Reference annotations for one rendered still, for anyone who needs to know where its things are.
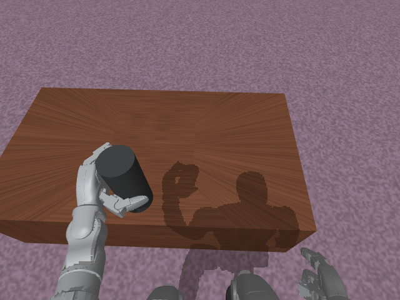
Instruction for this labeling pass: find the can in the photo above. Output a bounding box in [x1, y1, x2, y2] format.
[96, 145, 153, 213]

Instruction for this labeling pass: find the right robot hand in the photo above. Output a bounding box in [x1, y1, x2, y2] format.
[298, 247, 348, 300]

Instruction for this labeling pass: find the left robot arm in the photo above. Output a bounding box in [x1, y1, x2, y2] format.
[49, 204, 108, 300]

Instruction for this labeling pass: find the left robot hand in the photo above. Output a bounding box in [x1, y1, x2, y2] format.
[76, 142, 149, 218]

